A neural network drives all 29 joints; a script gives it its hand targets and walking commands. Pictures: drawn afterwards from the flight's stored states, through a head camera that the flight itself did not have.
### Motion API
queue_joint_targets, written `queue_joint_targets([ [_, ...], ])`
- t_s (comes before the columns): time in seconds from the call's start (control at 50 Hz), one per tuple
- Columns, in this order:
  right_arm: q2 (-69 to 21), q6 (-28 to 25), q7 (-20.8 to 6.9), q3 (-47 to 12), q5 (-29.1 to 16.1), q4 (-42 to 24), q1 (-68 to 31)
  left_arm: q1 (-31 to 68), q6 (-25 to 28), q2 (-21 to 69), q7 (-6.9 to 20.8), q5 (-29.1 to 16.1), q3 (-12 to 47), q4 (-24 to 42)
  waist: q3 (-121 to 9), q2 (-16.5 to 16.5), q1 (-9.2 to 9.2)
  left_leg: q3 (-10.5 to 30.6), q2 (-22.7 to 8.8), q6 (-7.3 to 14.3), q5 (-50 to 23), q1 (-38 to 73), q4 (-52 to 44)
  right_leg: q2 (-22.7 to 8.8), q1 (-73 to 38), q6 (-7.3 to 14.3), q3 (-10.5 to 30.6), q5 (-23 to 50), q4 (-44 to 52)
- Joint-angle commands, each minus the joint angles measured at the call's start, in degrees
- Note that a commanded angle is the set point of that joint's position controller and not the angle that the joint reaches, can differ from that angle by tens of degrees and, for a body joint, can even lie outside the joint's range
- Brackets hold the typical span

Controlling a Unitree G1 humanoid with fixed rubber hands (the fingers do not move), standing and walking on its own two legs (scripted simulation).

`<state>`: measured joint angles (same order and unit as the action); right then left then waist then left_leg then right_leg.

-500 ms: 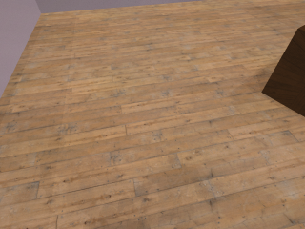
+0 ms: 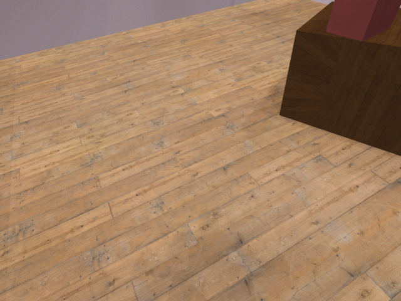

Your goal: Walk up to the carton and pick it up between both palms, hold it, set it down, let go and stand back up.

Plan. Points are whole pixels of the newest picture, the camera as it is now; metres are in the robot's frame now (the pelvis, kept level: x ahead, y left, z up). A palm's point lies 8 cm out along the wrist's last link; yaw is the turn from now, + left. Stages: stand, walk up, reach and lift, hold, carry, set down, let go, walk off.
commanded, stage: walk up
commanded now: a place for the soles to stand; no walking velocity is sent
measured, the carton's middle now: (364, 10) +1.61 -0.86 +0.01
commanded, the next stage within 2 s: none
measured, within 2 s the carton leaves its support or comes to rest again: neither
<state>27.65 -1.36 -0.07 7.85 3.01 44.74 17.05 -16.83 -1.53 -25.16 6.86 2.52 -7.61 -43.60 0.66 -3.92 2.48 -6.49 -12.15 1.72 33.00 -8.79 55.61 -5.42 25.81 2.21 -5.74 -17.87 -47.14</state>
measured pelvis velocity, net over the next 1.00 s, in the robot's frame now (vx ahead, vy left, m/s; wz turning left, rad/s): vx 0.49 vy -0.10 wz -0.48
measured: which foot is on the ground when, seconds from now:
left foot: up 0.00-0.34, down 0.36-0.86, up 0.88-1.00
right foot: down 0.00-0.36, up 0.38-0.84, down 0.86-1.00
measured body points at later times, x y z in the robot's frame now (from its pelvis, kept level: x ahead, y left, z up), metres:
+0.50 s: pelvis +0.25 +0.02 +0.03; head +0.24 +0.04 +0.48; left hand +0.41 +0.30 -0.08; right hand +0.24 -0.32 -0.03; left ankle +0.34 +0.11 -0.70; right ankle +0.17 -0.10 -0.62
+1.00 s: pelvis +0.49 -0.10 +0.01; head +0.51 -0.13 +0.46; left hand +0.73 +0.12 -0.06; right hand +0.41 -0.41 -0.09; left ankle +0.47 +0.06 -0.62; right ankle +0.50 -0.22 -0.70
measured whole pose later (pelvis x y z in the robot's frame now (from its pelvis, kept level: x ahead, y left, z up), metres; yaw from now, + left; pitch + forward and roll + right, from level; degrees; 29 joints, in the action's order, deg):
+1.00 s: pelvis +0.49 -0.10 +0.01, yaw -27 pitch -2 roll +0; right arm 24.6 -1.3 -1.7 2.5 -0.6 35.0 21.9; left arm -17.5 1.6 -22.7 1.6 1.3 -1.5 -35.5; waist 6.2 -3.0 -1.0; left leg -1.8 -5.4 1.5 27.8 -20.0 70.4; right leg 0.6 22.3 2.8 -3.1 -16.8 -41.4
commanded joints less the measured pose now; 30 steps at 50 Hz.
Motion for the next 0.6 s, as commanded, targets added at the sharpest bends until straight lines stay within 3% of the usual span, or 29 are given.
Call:
queue_joint_targets([
  [0.0,8.23,-3.08,-1.56,1.03,-2.96,-12.17,-4.31,-4.19,2.97,-19.51,-4.42,-0.70,-4.14,4.90,1.50,15.37,1.93,6.72,5.49,0.89,-3.16,-31.88,18.03,-14.21,-21.62,15.81,38.38,-26.76,37.17],
  [0.02,8.82,-3.25,-1.57,1.20,-2.55,-10.27,-1.09,-3.91,3.42,-17.99,-5.08,-0.79,-3.59,4.48,1.87,14.95,0.68,8.19,4.09,0.25,-2.95,-31.56,15.35,-13.66,-20.74,14.93,34.49,-20.08,34.07],
  [0.04,9.48,-3.06,-1.65,1.49,-1.33,-9.60,1.21,-2.65,3.69,-16.91,-4.92,-0.54,-2.96,4.91,0.20,13.81,-0.44,8.14,3.91,0.93,-2.84,-26.93,11.42,-13.52,-16.67,13.99,32.00,-19.26,34.27],
  [0.06,10.58,-2.39,-1.70,1.65,-0.85,-8.36,1.17,0.65,3.55,-15.77,-5.01,-0.90,-2.40,6.24,2.37,11.06,-1.47,5.75,4.17,0.01,-5.98,-23.29,8.82,-11.75,-13.11,12.87,28.10,-22.09,35.83],
  [0.08,9.41,-1.99,-1.98,1.45,-0.92,-9.73,2.25,1.46,3.81,-14.89,-4.68,-0.92,-1.93,5.97,3.45,10.57,-2.39,5.96,4.09,-0.61,-7.33,-22.07,5.17,-10.77,-10.44,12.75,24.98,-17.40,34.76],
  [0.1,8.37,-1.67,-2.00,1.11,-1.02,-10.05,1.04,1.85,3.90,-14.07,-4.67,-0.87,-1.65,6.13,5.38,11.45,-2.62,4.63,4.51,0.20,-7.32,-20.33,2.86,-10.26,-8.29,11.91,23.33,-18.10,36.06],
  [0.12,7.72,-1.33,-2.23,0.94,-0.68,-11.77,-0.60,1.05,4.10,-14.42,-4.30,-0.90,-1.77,5.77,4.87,9.46,-2.44,5.55,3.57,-0.76,-8.67,-20.46,-0.46,-10.53,-8.06,11.95,23.56,-18.36,35.29],
  [0.14,7.33,-1.27,-2.35,0.73,-1.55,-12.45,0.22,1.61,4.08,-14.85,-4.26,-0.86,-1.92,6.35,7.59,10.53,-2.68,4.73,4.60,-1.26,-10.51,-21.30,-3.39,-9.43,-8.21,11.73,21.41,-18.11,35.81],
  [0.16,6.49,-1.35,-2.51,0.59,-1.28,-13.24,0.56,0.12,4.18,-13.89,-4.23,-0.62,-1.61,6.73,6.67,9.48,-2.04,4.48,4.76,-1.51,-11.35,-22.82,-6.79,-9.59,-11.53,11.58,20.88,-17.67,35.08],
  [0.18,6.19,-1.50,-2.61,0.27,-1.64,-14.11,-0.97,1.38,4.31,-13.57,-3.83,-0.63,-1.47,6.63,7.61,11.23,-1.92,3.77,5.00,-1.56,-16.06,-21.97,-10.18,-8.77,-11.16,11.09,19.84,-16.64,36.10],
  [0.2,5.41,-1.65,-2.63,0.18,-2.22,-14.69,-0.04,0.56,4.32,-13.88,-3.86,-0.51,-1.31,6.12,9.11,11.41,-2.30,5.29,4.87,-2.00,-18.02,-20.67,-15.14,-9.45,-11.65,10.42,20.27,-14.82,35.44],
  [0.22,6.17,-1.78,-2.42,0.77,-2.19,-14.93,-1.09,-1.64,4.23,-13.25,-3.71,-0.74,-1.20,5.96,8.82,6.84,-1.73,3.75,6.20,-1.00,-20.63,-17.53,-16.46,-8.39,-10.36,10.15,19.02,-14.22,34.26],
  [0.24,5.65,-1.65,-2.21,0.96,-1.85,-14.59,0.58,0.58,4.40,-12.25,-3.74,-0.29,-1.16,6.20,7.56,7.42,-2.90,3.90,6.30,-1.13,-24.27,-12.08,-19.92,-8.54,-8.72,9.06,18.60,-15.52,32.73],
  [0.26,6.41,-1.75,-2.05,1.42,-1.82,-13.34,2.80,1.34,4.43,-12.12,-3.60,-0.63,-0.95,6.89,6.78,5.34,-3.59,-0.09,9.51,-0.87,-24.87,-9.05,-21.45,-6.37,-8.02,8.91,16.20,-15.95,30.31],
  [0.28,6.57,-1.71,-1.64,1.74,-1.58,-12.10,4.73,2.00,4.44,-11.28,-3.43,-0.70,-0.59,7.01,6.23,7.10,-4.46,-1.51,10.27,-0.62,-27.14,-4.80,-21.96,-5.86,-6.70,7.82,15.14,-15.78,28.31],
  [0.3,7.30,-2.00,-1.47,1.72,-0.64,-13.33,6.37,1.94,3.65,-8.65,-3.53,-1.84,0.24,8.37,5.22,6.53,-5.35,-1.46,11.51,0.18,-22.58,4.64,-20.54,-1.81,0.96,6.32,14.28,-14.58,22.65],
  [0.32,8.85,-2.47,-1.03,3.05,-0.66,-12.95,11.96,0.20,3.28,-6.44,-3.34,-1.81,0.85,7.71,1.61,1.49,-8.26,8.81,6.24,0.62,-15.44,14.24,-26.21,1.95,7.06,3.43,9.77,-12.44,8.49],
  [0.34,16.12,-2.44,-0.39,4.49,-0.13,-13.17,18.22,-2.32,2.90,-3.82,-3.48,-1.69,1.54,10.06,-1.95,-10.68,-10.71,28.06,-8.30,5.30,11.05,17.80,-35.26,6.76,11.73,1.08,4.42,-14.82,-12.10],
  [0.36,16.83,-2.50,0.76,3.87,1.23,-15.47,17.33,-3.44,2.33,-7.28,-4.22,-1.76,0.65,11.28,-0.95,-9.54,-9.79,46.92,-15.98,7.91,29.09,12.01,-49.51,8.97,15.76,0.24,10.03,-15.80,-24.48],
  [0.38,16.13,-3.06,1.41,3.72,0.35,-15.17,14.21,-1.79,1.59,-9.80,-4.39,-1.37,-0.11,12.24,3.57,-6.04,-7.18,51.47,-18.63,10.03,36.76,5.73,-53.18,4.63,18.42,1.11,14.37,-13.79,-30.40],
  [0.4,15.54,-3.67,1.77,2.98,0.08,-15.45,11.54,-3.37,1.85,-12.28,-4.07,-1.76,-0.69,11.80,3.62,-2.53,-5.62,43.13,-16.56,8.67,31.25,4.71,-49.80,2.55,16.89,0.90,13.91,-9.16,-30.76],
  [0.42,13.08,-4.37,1.52,1.77,-0.65,-15.41,10.66,-5.13,2.02,-10.84,-3.72,-2.06,-0.53,9.92,4.90,-3.43,-4.78,33.98,-12.74,6.64,20.87,3.95,-47.76,0.55,16.00,0.00,14.81,-4.54,-27.43],
  [0.44,10.25,-4.57,1.38,0.69,-1.28,-15.71,7.59,-7.34,1.92,-10.43,-3.18,-1.83,-0.39,8.82,5.22,-0.58,-2.21,21.79,-9.18,5.32,11.07,-0.62,-45.93,-0.95,9.84,-0.94,13.10,-2.22,-22.74],
  [0.46,11.46,-4.56,1.30,0.86,-0.88,-16.07,5.32,-8.95,1.63,-9.91,-2.31,-1.32,-0.25,7.74,3.24,-3.64,-1.84,17.77,-8.06,6.39,10.00,-1.53,-46.10,-0.11,7.18,-1.32,13.07,-1.08,-21.77],
  [0.5,9.86,-5.21,1.43,0.68,-0.63,-15.54,6.04,-4.43,0.98,-7.09,-1.07,-1.00,-0.08,9.81,6.20,-1.27,-3.23,10.57,-6.67,6.26,5.37,-4.96,-48.28,-0.63,8.71,-2.64,10.41,2.37,-19.04],
  [0.52,10.09,-5.37,1.20,0.65,-0.73,-14.70,7.33,-3.49,0.84,-7.26,-0.79,-0.92,0.09,10.96,8.37,-1.07,-2.95,11.17,-6.79,5.52,4.17,-2.60,-47.82,-1.16,11.86,-3.10,12.37,4.38,-16.51],
  [0.54,10.21,-5.65,1.21,0.68,-0.34,-15.08,7.61,-2.40,0.98,-6.20,-0.72,-0.90,0.02,11.86,7.18,-0.07,-2.83,10.82,-8.14,6.60,1.92,0.55,-48.28,-0.50,12.59,-2.63,12.98,5.57,-15.47],
  [0.56,9.47,-5.41,1.15,0.97,-0.79,-15.38,6.00,-1.24,0.93,-6.02,-0.42,-0.87,-0.30,12.40,5.54,0.71,-2.52,7.75,-8.59,6.43,-1.70,2.38,-47.50,-1.94,13.48,-3.49,12.22,5.98,-12.43],
  [0.58,10.74,-5.40,1.24,1.47,-1.19,-14.52,8.54,-2.05,1.05,-7.10,-0.43,-0.95,-0.03,12.83,5.45,2.34,-2.89,6.87,-9.46,5.56,-2.16,4.50,-47.10,-1.25,13.81,-3.26,11.58,7.29,-9.98],
])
